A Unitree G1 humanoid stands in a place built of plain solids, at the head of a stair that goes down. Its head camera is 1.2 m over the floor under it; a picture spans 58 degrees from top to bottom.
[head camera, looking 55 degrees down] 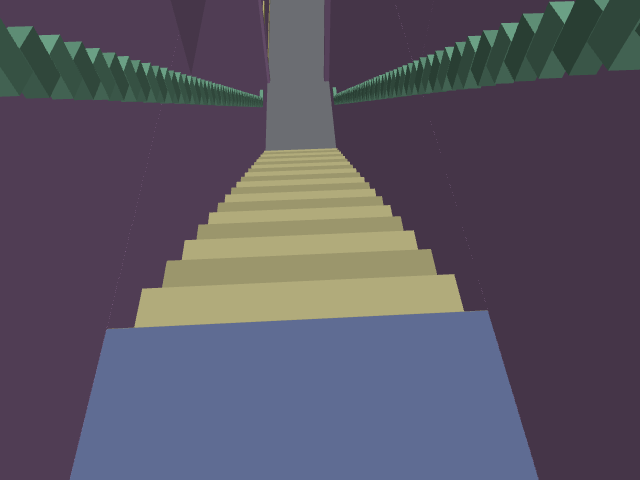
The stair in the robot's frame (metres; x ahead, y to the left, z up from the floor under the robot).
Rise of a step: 0.18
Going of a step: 0.24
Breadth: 1.24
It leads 3 degrees to the left of straight ahead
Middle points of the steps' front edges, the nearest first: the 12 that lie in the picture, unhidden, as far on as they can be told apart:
0.55 0.06 0.00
0.79 0.07 -0.18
1.02 0.09 -0.37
1.26 0.10 -0.55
1.49 0.11 -0.74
1.73 0.12 -0.92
1.96 0.14 -1.11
2.20 0.15 -1.29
2.43 0.16 -1.48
2.67 0.17 -1.66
2.91 0.19 -1.85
3.14 0.20 -2.03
